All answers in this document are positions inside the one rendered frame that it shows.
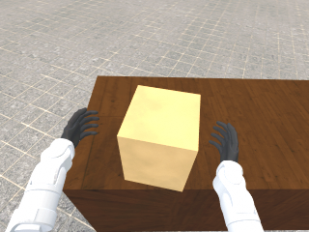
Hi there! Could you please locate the robot right forearm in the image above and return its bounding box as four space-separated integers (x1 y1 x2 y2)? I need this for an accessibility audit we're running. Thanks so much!
212 160 265 232

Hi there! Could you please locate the pedestal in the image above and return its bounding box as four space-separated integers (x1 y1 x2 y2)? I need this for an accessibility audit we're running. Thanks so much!
62 75 309 232

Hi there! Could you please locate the robot left forearm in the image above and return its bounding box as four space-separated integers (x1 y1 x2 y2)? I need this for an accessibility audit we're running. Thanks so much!
5 138 75 232

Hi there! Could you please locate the robot left hand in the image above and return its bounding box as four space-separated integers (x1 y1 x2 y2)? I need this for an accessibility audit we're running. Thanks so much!
61 107 99 148

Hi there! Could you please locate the robot right hand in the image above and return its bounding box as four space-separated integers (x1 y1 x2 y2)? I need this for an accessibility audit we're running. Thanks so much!
209 121 239 163

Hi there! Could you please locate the carton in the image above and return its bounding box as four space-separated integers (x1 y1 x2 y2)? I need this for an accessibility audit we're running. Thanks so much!
117 85 201 192

